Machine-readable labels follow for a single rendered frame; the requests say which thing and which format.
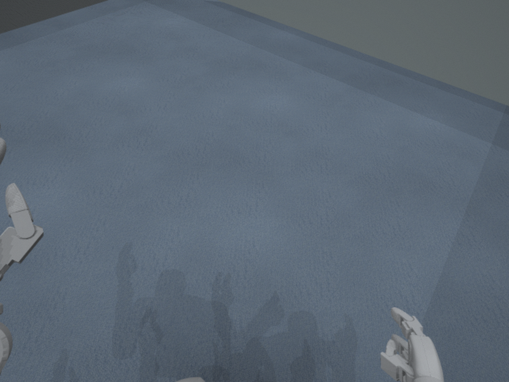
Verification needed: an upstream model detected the robot left hand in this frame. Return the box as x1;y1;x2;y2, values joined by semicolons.
0;123;44;281

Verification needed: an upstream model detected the robot right hand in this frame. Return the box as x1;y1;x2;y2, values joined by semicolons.
381;307;444;382

